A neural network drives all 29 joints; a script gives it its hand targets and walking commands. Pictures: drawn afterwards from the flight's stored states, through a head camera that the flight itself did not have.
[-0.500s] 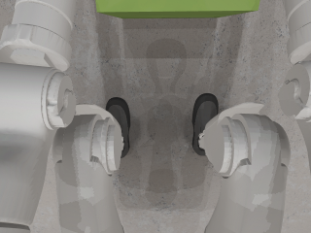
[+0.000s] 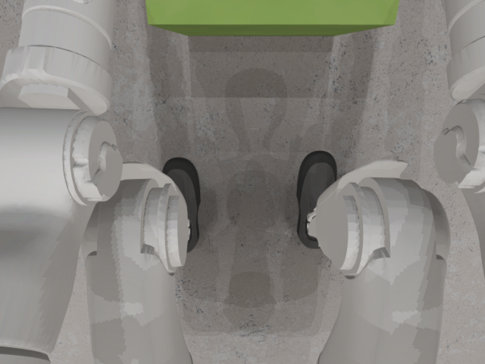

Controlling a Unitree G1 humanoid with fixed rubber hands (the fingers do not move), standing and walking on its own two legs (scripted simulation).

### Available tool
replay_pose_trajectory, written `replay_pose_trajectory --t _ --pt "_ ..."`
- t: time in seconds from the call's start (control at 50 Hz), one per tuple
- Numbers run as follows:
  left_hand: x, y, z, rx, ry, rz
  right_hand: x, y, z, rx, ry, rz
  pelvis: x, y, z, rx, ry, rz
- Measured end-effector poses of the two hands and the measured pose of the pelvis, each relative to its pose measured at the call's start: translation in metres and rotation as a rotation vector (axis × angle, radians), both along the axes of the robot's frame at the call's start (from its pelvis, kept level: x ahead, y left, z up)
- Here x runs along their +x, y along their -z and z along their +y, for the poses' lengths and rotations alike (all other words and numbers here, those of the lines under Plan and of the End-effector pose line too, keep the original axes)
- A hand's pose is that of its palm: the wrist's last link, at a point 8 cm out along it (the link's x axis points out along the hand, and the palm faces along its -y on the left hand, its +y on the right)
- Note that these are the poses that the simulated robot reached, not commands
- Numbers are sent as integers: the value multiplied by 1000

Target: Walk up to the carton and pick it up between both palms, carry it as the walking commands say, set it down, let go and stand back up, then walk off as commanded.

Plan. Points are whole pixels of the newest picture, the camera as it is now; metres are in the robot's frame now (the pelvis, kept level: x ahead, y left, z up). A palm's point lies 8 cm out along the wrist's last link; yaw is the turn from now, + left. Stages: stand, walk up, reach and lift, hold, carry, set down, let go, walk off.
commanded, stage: reach and lift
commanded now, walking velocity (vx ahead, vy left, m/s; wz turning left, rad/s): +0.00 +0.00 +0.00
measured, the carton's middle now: out of the picture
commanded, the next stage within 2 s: none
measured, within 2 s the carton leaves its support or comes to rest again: leaves its support in 0.48 s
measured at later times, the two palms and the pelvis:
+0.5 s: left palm out of the picture +0.57 +0.14 -0.18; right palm out of the picture +0.57 -0.20 -0.17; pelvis +0.00 +0.01 +0.01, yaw -1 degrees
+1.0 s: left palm out of the picture +0.57 +0.13 -0.11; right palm out of the picture +0.57 -0.20 -0.10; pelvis -0.01 +0.00 +0.04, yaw -1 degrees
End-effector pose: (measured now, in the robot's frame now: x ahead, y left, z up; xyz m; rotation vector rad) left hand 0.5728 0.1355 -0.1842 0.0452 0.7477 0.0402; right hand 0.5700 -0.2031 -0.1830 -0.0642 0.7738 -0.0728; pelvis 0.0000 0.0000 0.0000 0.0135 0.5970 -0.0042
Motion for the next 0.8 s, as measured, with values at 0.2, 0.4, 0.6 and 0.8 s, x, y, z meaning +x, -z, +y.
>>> replay_pose_trajectory --t 0.2,0.4,0.6,0.8 --pt "-1 1 1 -23 -10 -3 0 1 0 15 0 -1 1 1 -3 -1 1 0" --pt "-4 1 2 -21 -17 1 -3 -2 3 -6 10 5 -1 -2 2 -9 4 3" --pt "-4 -30 4 28 -38 -7 9 -42 10 1 37 -49 -8 -12 6 -4 4 -28" --pt "0 -58 -5 32 -10 -22 -2 -62 0 1 29 -59 -15 -26 2 -1 9 -40"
